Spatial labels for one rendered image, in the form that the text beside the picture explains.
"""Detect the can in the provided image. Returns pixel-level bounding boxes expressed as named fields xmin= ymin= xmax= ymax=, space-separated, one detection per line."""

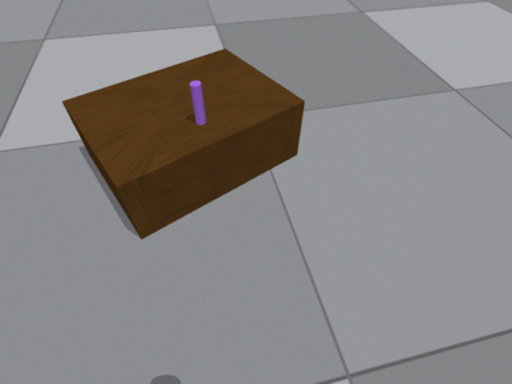
xmin=190 ymin=81 xmax=206 ymax=125

